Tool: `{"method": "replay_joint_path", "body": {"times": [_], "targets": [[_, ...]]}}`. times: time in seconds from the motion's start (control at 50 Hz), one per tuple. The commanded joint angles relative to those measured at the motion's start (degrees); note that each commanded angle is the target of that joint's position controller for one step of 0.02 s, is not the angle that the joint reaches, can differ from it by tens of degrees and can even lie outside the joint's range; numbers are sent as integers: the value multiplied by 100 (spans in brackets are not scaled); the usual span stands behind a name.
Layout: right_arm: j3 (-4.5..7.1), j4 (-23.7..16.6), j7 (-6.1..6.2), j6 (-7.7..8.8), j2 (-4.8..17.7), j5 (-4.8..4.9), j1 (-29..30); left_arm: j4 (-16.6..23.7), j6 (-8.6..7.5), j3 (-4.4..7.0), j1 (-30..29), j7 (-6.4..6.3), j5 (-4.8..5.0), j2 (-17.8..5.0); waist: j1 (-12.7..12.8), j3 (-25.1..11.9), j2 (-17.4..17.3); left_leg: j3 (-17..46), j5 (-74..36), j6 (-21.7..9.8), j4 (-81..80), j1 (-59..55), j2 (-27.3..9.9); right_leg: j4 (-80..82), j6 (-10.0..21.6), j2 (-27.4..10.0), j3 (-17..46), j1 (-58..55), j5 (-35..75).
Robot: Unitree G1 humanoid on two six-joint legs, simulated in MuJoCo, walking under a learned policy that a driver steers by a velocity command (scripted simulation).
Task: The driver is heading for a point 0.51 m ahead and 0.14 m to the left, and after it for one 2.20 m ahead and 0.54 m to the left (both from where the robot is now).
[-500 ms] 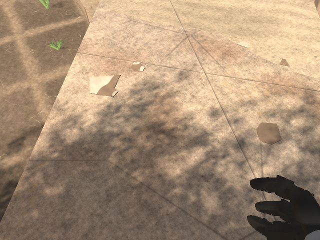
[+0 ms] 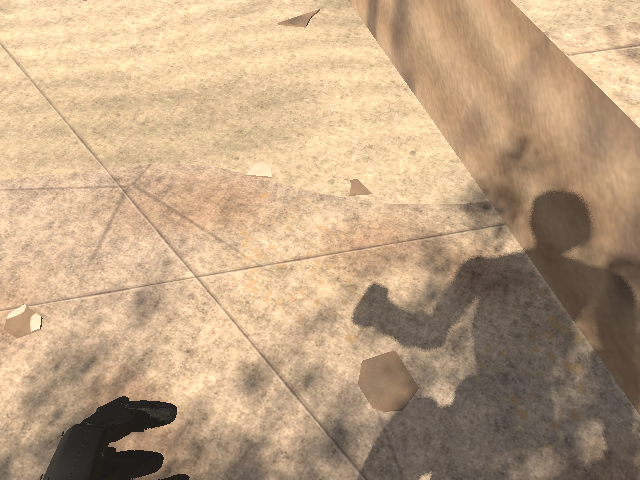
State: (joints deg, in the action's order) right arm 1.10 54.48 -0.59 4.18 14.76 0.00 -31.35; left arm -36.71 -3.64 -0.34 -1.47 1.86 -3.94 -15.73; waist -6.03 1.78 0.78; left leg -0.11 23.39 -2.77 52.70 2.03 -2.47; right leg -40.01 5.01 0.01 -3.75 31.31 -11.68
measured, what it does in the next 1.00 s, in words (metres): walks ahead, turning left: left foot, then right foot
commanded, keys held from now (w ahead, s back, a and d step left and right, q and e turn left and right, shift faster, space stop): w+q+shift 0.46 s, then w+shift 0.12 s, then w+e+shift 0.42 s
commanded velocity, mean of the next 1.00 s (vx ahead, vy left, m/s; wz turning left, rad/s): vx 1.00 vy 0.00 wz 0.30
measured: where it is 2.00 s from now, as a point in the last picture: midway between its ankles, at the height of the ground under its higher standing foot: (163, 51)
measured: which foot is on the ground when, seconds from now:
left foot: up 0.00-0.38, down 0.40-0.86, up 0.88-1.00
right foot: down 0.00-0.40, up 0.42-0.84, down 0.86-1.00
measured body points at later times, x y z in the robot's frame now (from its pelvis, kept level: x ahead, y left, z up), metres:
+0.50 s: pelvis +0.47 +0.07 -0.01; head +0.49 +0.07 +0.44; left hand +0.49 +0.35 -0.12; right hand +0.65 -0.17 -0.13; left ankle +0.53 +0.10 -0.71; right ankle +0.36 -0.12 -0.57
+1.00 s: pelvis +0.96 +0.19 +0.02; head +0.97 +0.20 +0.47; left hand +0.88 +0.47 -0.11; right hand +1.17 -0.01 -0.08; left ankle +0.83 +0.28 -0.60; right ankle +1.00 +0.17 -0.71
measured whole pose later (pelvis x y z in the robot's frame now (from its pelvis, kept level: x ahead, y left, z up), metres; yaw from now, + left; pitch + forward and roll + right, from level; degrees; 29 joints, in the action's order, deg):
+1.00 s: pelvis +0.96 +0.19 +0.02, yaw +16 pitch +0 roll -1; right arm -0.2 43.0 -0.3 5.7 15.4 -3.5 -10.7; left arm -50.0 -2.0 3.9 22.3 0.8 -0.8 -18.4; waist 2.3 2.1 -0.5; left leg 3.3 16.4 -1.0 75.4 24.7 -0.3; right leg -26.8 8.7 10.4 -0.6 16.0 -10.6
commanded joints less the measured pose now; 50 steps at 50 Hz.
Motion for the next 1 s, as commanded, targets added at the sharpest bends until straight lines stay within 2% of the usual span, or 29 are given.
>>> {"method": "replay_joint_path", "body": {"times": [0.02,0.04,0.08,0.14,0.2,0.26,0.3,0.34,0.36,0.38,0.4,0.42,0.44,0.46,0.48,0.52,0.54,0.58,0.64,0.7,0.78,0.82,0.84,0.86,0.88,0.9,0.94,0.98,1.0], "targets": [[209,-935,28,98,941,66,919,-433,-1,490,2102,-197,68,-1191,1237,-1009,340,474,-755,-336,2766,4192,-120,2400,470,-2187,3476,-4233,-2296],[169,-848,-16,60,751,39,932,-514,-64,440,1852,-170,85,-906,980,-448,198,425,-960,-294,2407,3960,-328,2559,409,-1929,2744,-3432,-1334],[155,-645,-112,-149,496,-88,666,-637,-170,364,1751,-170,165,-589,596,-151,350,432,-1015,-195,2117,3400,-520,2849,238,-1606,1665,-2540,-582],[168,-883,-229,-358,276,-123,1347,-900,-349,336,1885,-126,327,-384,475,320,300,290,-1355,-148,1841,3934,-658,3256,47,-1430,575,-2432,497],[92,-1255,-326,-337,140,-79,2201,-1044,-430,295,1908,-114,292,-201,450,631,345,-131,-2365,-192,929,4040,-531,3411,-92,-1007,-582,-2248,1804],[21,-1466,-453,-293,147,-67,2691,-1115,-446,327,2009,-212,312,-487,413,653,69,-727,-3095,-433,-512,3422,-222,3517,-300,-933,-1267,-2468,3273],[29,-1505,-475,-273,301,-98,2774,-1158,-416,373,2204,-294,333,-776,339,534,111,-1159,-3202,-622,-1061,2924,212,3026,-410,-1068,-1387,-3060,5538],[136,-1258,-406,-298,643,-69,1922,-1059,-241,478,2144,-420,278,-1170,-156,-125,448,-1318,-2602,-765,-1099,1899,675,1762,-474,-1213,-1312,-3541,7383],[254,-1001,-358,-313,903,-68,928,-967,-123,534,1906,-458,230,-1345,-690,-619,542,-1185,-2217,-901,-1017,840,841,472,-433,-1321,-1216,-3359,7809],[427,-626,-254,-329,1187,-76,-310,-852,-23,565,1623,-443,173,-1415,-1214,-1119,432,-771,-1653,-1121,-1152,-499,869,-1318,-341,-1353,-1023,-2731,7203],[576,-531,-97,-355,1390,-9,-410,-916,3,526,1556,-311,156,-1115,-1093,-867,-277,-146,-1222,-1364,-1607,-1082,614,-3599,-363,-539,-1002,-1673,2712],[660,-608,-51,-429,1847,-22,142,-523,-105,273,1738,-247,46,-215,-200,-523,-1578,1649,-2519,-1825,-1310,-1627,-203,-5715,-564,318,-531,507,-1794],[746,-902,-39,-468,2182,-106,440,77,-257,205,1814,-233,201,-356,-13,-1684,-1510,4284,-367,-2781,-3018,-2531,-1044,-6060,-581,337,699,1745,-1717],[706,-1010,11,-453,1788,-123,609,62,-389,206,1385,-232,141,-688,-42,-1004,-326,4838,781,-2458,-4020,-1874,-1215,-5423,-505,-24,952,2020,-1246],[606,-945,39,-408,1400,-130,855,-26,-412,218,1350,-218,168,-770,308,-320,354,4351,661,-2115,-4150,-847,-1122,-4711,-484,-311,919,1709,-781],[481,-953,100,-204,1111,-96,1161,-126,-203,152,1464,-226,17,-627,782,117,662,3210,-471,-1853,-4108,766,-689,-3901,-637,-676,863,799,-728],[404,-914,103,-98,948,-74,1205,-160,-61,111,1497,-196,-19,-512,912,233,656,2783,-664,-1772,-4214,1406,-464,-3486,-728,-826,812,453,-748],[394,-850,58,82,968,-50,1121,33,48,38,1083,-117,-4,-345,851,431,447,2105,-1142,-1679,-4493,1980,-118,-2407,-808,-978,554,236,-313],[408,-759,-46,225,929,16,792,239,3,-49,213,-2,209,-170,365,589,149,1025,-2379,-1177,-4751,1577,246,-460,-530,-913,135,79,1506],[389,-603,-74,325,961,47,355,283,-29,-36,-269,61,345,-132,-29,491,-34,671,-3592,-777,-5172,462,-34,567,-141,-606,-232,-52,2598],[405,-482,121,280,1256,-157,433,124,-62,149,70,53,308,-550,347,-29,-556,-73,-7105,-370,-4310,-1225,-437,925,221,178,-453,-351,1666],[446,-564,247,123,1423,-371,779,-321,-3,321,1553,10,340,-902,1169,-791,-909,-288,-8747,-220,-2455,-1397,-662,644,397,597,-464,-1540,837],[464,-682,287,28,1469,-414,1186,-763,39,434,2887,-39,343,-1043,1853,-1229,-802,-499,-8580,-159,-745,-897,-598,796,529,596,-414,-2677,584],[402,-822,281,43,1270,-400,1460,-981,107,597,3895,-124,302,-1363,2291,-1514,-370,-561,-6592,-183,1639,484,-198,524,832,30,484,-3962,-541],[207,-1103,80,185,414,-77,804,-1053,168,735,3432,-115,245,-1835,1171,-1838,2278,-145,-13,371,4056,3651,1029,1485,2008,-1468,4243,-5790,-1416],[115,-1273,101,307,766,-186,1176,-770,187,739,2784,-46,289,-1483,1321,-1913,885,597,-190,156,4126,4441,767,2399,2122,-1593,5396,-5706,-1692],[47,-1475,65,420,839,-228,1926,-930,145,610,2572,-70,308,-890,979,-589,-580,682,-830,70,2905,4137,105,2661,1615,-1287,4101,-3816,-1053],[-38,-1673,13,222,680,-433,2105,-1076,63,513,2514,-155,323,-732,557,-15,-563,598,-649,234,2204,3652,-113,2801,1359,-720,3273,-2470,-393],[-82,-1713,-9,102,614,-472,2042,-1082,8,510,2511,-153,354,-772,440,100,-371,525,-531,313,1878,3570,-202,2884,1355,-537,3042,-2094,-286]]}}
